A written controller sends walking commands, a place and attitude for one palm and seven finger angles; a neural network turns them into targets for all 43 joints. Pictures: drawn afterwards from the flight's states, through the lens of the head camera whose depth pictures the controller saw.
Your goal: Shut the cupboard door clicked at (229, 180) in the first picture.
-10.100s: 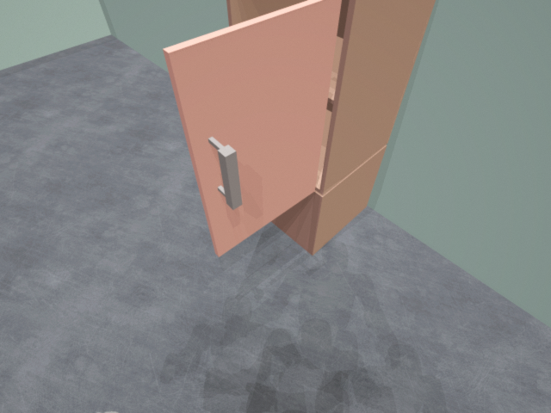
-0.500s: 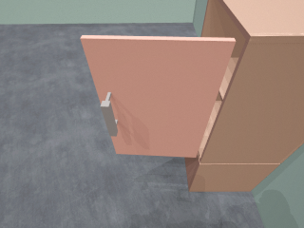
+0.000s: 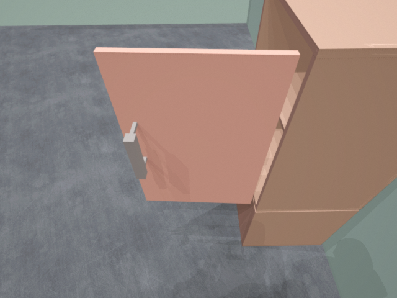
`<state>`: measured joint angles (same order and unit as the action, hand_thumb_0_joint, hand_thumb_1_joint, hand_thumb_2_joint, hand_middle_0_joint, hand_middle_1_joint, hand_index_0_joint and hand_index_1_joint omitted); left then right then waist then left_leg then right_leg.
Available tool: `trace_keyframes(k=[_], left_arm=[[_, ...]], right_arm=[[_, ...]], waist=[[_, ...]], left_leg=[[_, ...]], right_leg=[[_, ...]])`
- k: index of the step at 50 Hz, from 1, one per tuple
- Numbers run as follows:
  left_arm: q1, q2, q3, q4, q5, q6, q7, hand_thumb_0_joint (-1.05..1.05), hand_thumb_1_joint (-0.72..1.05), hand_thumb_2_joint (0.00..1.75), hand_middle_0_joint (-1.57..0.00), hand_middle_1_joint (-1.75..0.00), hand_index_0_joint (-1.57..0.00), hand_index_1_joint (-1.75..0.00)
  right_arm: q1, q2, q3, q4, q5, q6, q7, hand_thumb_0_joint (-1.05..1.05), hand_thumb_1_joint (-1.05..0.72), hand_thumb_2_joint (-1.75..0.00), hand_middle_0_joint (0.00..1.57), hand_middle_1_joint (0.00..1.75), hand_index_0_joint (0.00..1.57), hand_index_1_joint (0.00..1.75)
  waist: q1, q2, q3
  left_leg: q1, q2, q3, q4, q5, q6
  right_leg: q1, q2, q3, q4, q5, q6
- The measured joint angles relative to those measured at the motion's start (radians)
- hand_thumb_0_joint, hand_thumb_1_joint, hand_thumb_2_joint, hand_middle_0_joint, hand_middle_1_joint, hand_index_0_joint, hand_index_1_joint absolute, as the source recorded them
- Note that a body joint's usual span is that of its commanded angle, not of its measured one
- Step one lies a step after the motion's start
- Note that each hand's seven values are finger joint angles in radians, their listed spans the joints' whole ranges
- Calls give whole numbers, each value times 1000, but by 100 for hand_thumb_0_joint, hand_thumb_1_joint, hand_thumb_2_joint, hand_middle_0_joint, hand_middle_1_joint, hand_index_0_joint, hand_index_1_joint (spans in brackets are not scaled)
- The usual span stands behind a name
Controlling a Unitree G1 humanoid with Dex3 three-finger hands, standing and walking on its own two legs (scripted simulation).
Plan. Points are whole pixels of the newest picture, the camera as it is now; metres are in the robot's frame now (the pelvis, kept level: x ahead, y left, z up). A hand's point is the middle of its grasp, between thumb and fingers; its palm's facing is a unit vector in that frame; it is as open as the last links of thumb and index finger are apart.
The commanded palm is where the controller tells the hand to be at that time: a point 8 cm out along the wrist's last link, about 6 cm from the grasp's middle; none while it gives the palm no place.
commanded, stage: look again from close up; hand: left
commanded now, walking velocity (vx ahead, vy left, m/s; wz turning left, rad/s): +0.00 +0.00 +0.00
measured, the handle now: (138, 151) +0.46 +0.19 -0.02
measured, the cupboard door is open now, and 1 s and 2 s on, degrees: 87 87 87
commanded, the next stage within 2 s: raise the hand and make a fist in 0.34 s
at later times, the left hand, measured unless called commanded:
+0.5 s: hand out of the picture +0.06 +0.16 -0.16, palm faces +0.14 -0.97 -0.22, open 7.3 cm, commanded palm +0.10 +0.20 -0.07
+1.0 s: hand out of the picture +0.12 +0.15 -0.06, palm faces +0.07 -1.00 -0.04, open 5.5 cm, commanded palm +0.11 +0.20 -0.05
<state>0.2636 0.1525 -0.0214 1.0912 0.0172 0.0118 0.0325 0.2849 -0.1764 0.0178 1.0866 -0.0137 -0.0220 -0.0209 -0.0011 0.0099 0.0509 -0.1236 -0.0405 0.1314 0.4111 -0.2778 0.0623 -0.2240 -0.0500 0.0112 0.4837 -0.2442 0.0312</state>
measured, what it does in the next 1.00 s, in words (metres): lowers itself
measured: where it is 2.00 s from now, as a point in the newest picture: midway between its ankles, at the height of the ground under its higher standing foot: outside the picture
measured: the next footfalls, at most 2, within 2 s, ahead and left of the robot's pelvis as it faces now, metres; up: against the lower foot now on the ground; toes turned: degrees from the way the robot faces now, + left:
none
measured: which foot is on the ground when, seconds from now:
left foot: down 0.00-1.00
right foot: down 0.00-1.00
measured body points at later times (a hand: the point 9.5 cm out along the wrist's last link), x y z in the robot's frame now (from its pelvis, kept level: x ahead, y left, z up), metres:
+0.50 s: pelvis +0.01 -0.03 +0.00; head +0.04 -0.03 +0.45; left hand +0.05 +0.21 -0.14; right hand +0.04 -0.26 -0.16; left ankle -0.03 +0.07 -0.74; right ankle +0.01 -0.14 -0.74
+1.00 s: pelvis -0.06 -0.06 -0.11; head +0.00 -0.04 +0.34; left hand +0.11 +0.20 -0.05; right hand +0.20 -0.26 -0.15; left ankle -0.03 +0.07 -0.74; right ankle +0.01 -0.14 -0.74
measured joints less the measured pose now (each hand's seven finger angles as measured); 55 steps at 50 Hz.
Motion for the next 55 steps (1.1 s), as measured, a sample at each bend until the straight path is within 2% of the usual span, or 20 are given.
trace_keyframes(k=[23, 24, 25, 27, 29, 30, 33, 36, 38, 39, 41, 44, 48, 51, 55], left_arm=[[-2, 3, 4, 21, 0, -25, 11, 1, 92, 89, -20, -30, -20, -30], [41, 2, 57, -136, -23, 27, 0, 1, 92, 89, -20, -30, -20, -30], [100, 13, 66, -325, -55, 26, 11, 2, 92, 89, -20, -30, -20, -30], [189, 30, 54, -641, -118, -17, 39, 2, 92, 89, -21, -30, -21, -31], [177, 22, 71, -798, -145, -88, 34, 2, 92, 89, -22, -31, -21, -32], [152, 14, 90, -834, -159, -142, 14, 2, 92, 89, -23, -32, -22, -33], [89, -1, 151, -865, -214, -350, -106, 1, 92, 89, -25, -36, -25, -36], [72, 2, 177, -855, -256, -565, -286, 1, 92, 89, -29, -40, -29, -41], [82, 15, 179, -846, -270, -629, -388, 1, 92, 89, -33, -44, -32, -44], [93, 22, 178, -846, -280, -629, -422, 0, 91, 89, -34, -45, -34, -46], [120, 34, 178, -855, -297, -595, -450, 1, 91, 89, -38, -49, -38, -50], [166, 48, 185, -917, -309, -548, -418, 1, 90, 89, -44, -55, -43, -56], [184, 68, 178, -1039, -312, -542, -372, 2, 90, 89, -51, -63, -50, -63], [141, 82, 156, -1085, -307, -512, -381, 2, 90, 90, -56, -69, -55, -69], [86, 92, 140, -1097, -296, -398, -392, 2, 90, 90, -63, -77, -63, -77]], right_arm=[[-26, 17, -6, 33, 4, -2, -5, 0, -91, -90, 20, 30, 20, 30], [-16, 16, -2, -4, 6, -24, -22, 1, -92, -90, 20, 30, 20, 30], [8, 12, 3, -51, 19, -73, -45, 1, -92, -90, 20, 30, 20, 30], [53, -4, -5, -125, 33, -179, -61, 1, -92, -90, 20, 30, 20, 30], [64, -30, -30, -190, 30, -245, -44, 1, -92, -90, 20, 30, 20, 30], [54, -43, -41, -221, 24, -262, -34, 1, -92, -90, 20, 30, 20, 30], [-5, -64, -68, -317, 15, -283, -1, 1, -91, -90, 20, 30, 20, 30], [-70, -76, -89, -417, 15, -292, 22, 1, -91, -90, 20, 30, 20, 30], [-105, -92, -99, -484, 25, -288, 27, 1, -91, -90, 20, 30, 20, 30], [-118, -101, -103, -515, 31, -282, 25, 1, -91, -90, 20, 30, 20, 30], [-137, -115, -107, -568, 41, -273, 13, 1, -91, -90, 20, 30, 20, 30], [-149, -118, -102, -613, 46, -272, -7, 1, -91, -90, 20, 30, 19, 30], [-143, -94, -61, -612, 42, -274, -27, 1, -91, -90, 20, 30, 19, 30], [-127, -64, -19, -590, 43, -264, -34, 1, -91, -90, 20, 30, 20, 30], [-86, -19, 17, -564, 48, -235, -33, 1, -91, -90, 20, 30, 20, 30]], waist=[[0, -3, -9], [0, -8, 7], [2, -15, 9], [-3, -23, -24], [-24, -5, -62], [-32, 3, -84], [-36, -8, -144], [-26, -43, -180], [-11, -58, -189], [-4, -62, -191], [13, -62, -192], [35, -52, -188], [54, -28, -181], [53, -8, -176], [31, 13, -173]], left_leg=[[5, 45, -28, 9, -14, -44], [-10, 50, -30, 43, -25, -47], [-27, 51, -32, 72, -42, -48], [-56, 37, -40, 108, -61, -50], [-116, 30, -68, 166, -75, -52], [-161, 30, -78, 203, -85, -52], [-314, 36, -78, 327, -118, -58], [-478, 45, -75, 481, -166, -68], [-575, 50, -82, 584, -200, -74], [-616, 52, -85, 628, -211, -72], [-687, 57, -98, 708, -233, -73], [-759, 63, -124, 797, -270, -79], [-810, 69, -158, 858, -286, -79], [-828, 70, -174, 871, -285, -77], [-824, 71, -166, 848, -273, -69]], right_leg=[[27, 42, -32, -25, -12, -37], [18, 44, -35, -3, -17, -37], [-8, 43, -36, 41, -31, -39], [-46, 25, -44, 109, -71, -43], [-81, 13, -72, 144, -98, -43], [-118, 10, -82, 171, -104, -44], [-274, 9, -80, 294, -134, -56], [-444, 13, -71, 449, -179, -69], [-540, 16, -71, 546, -208, -80], [-579, 17, -73, 587, -221, -82], [-641, 19, -84, 654, -243, -86], [-696, 21, -108, 717, -264, -93], [-722, 25, -141, 747, -272, -96], [-728, 29, -155, 743, -265, -94], [-722, 31, -147, 712, -246, -84]])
